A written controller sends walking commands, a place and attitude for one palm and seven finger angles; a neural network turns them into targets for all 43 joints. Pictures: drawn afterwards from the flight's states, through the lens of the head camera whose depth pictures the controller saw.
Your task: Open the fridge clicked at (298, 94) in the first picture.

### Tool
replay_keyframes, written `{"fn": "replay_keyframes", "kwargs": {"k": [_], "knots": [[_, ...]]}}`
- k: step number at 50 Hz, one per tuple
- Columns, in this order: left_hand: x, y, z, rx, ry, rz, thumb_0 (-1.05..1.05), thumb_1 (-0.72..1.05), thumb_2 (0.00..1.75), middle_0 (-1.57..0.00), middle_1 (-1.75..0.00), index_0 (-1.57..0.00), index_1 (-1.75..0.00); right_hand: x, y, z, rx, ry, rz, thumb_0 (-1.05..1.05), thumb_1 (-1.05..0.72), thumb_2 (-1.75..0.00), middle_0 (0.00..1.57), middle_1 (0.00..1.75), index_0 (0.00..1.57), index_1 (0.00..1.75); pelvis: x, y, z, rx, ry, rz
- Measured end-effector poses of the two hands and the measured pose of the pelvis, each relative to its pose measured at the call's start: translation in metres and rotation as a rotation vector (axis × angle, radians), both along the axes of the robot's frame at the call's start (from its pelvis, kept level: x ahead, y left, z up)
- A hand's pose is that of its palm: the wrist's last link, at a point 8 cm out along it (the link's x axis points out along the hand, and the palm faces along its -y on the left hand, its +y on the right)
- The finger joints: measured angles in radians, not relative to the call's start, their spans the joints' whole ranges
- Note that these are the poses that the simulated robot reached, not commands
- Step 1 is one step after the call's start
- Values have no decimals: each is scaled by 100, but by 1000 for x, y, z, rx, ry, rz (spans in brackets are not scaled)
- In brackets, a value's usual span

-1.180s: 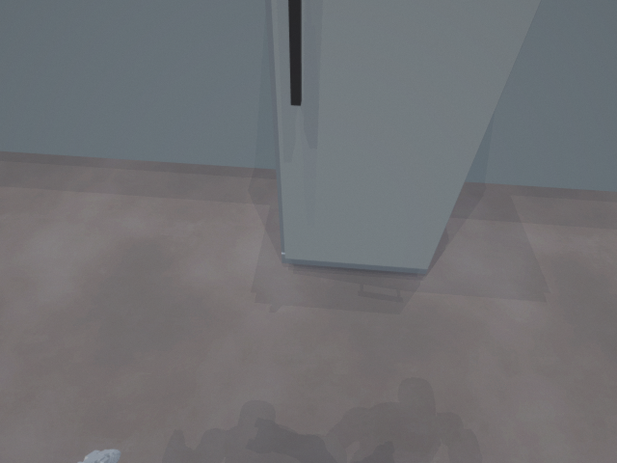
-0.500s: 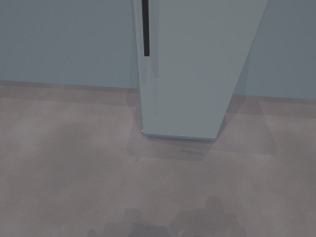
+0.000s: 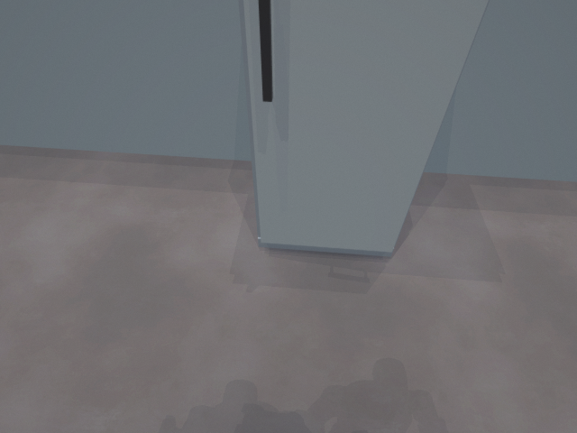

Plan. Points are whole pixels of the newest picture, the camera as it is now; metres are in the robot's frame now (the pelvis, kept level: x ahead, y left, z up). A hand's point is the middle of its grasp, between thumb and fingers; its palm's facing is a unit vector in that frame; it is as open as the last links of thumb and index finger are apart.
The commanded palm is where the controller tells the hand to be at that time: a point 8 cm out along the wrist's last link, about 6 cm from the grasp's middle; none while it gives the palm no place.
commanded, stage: look at it before walking up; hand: left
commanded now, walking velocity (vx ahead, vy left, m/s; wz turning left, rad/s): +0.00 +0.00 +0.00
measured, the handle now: out of the picture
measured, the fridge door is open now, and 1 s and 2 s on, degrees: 0 0 0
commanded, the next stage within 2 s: take the last steps up to it in 0.36 s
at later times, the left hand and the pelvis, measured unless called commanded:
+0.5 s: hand out of the picture +0.07 +0.25 -0.15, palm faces -0.02 -0.94 -0.34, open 7.4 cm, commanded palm none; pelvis +0.00 +0.00 +0.00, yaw +0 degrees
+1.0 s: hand out of the picture +0.06 +0.19 -0.20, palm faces -0.02 -0.99 -0.12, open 7.4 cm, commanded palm none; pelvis +0.11 +0.02 -0.02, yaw -2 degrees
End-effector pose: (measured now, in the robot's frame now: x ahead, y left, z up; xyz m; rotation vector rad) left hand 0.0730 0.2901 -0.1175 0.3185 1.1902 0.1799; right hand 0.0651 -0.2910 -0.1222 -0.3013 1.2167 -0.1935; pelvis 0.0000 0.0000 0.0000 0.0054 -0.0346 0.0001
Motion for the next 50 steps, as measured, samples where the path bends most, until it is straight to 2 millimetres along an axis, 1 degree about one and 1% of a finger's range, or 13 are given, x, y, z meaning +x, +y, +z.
{"fn": "replay_keyframes", "kwargs": {"k": [14,25,27,30,34,40,43,45,47,48,50], "knots": [[-6,5,-1,4,17,9,1,90,90,-21,-30,-20,-30,6,1,3,-6,-7,8,1,-90,-90,21,30,20,30,1,2,1,-1,1,1],[-7,7,0,6,26,15,1,90,90,-21,-30,-20,-30,10,3,2,-5,-3,14,1,-90,-90,21,30,20,30,3,3,1,-1,3,4],[-7,6,-1,7,27,19,1,90,90,-21,-30,-20,-30,10,4,1,-4,0,13,1,-90,-90,21,30,20,30,4,3,1,-1,4,3],[-10,-1,-7,-7,45,26,0,90,90,-20,-30,-20,-30,7,12,-4,14,11,6,1,-90,-90,21,30,20,30,9,3,-1,0,6,-4],[-21,-17,-20,-58,96,37,0,90,90,-20,-30,-20,-30,-4,27,-15,57,50,-19,1,-90,-90,20,30,20,30,23,3,-6,-2,13,-15],[-44,-44,-42,-146,198,93,0,90,90,-20,-30,-20,-30,-21,53,-31,100,149,-67,1,-90,-90,20,30,20,30,52,7,-15,-28,27,-12],[-55,-51,-51,-184,256,135,0,90,90,-20,-30,-20,-30,-19,67,-33,100,186,-86,1,-90,-90,20,30,20,30,70,15,-20,-35,31,-4],[-57,-52,-55,-201,314,140,0,90,90,-21,-30,-20,-30,-15,77,-32,101,176,-114,1,-90,-90,20,30,20,30,82,20,-21,-17,29,-29],[-49,-52,-54,-206,361,121,1,90,90,-21,-30,-20,-30,-17,87,-30,101,169,-148,1,-90,-90,20,30,20,30,94,23,-20,-20,22,-41],[-40,-52,-53,-206,367,111,1,90,90,-21,-30,-20,-30,-21,92,-29,104,179,-163,0,-90,-90,20,30,20,30,100,23,-18,-23,19,-42],[-13,-51,-52,-208,348,95,1,90,90,-20,-30,-20,-30,-31,103,-24,118,225,-193,0,-90,-90,20,30,20,30,111,22,-15,-28,17,-43]]}}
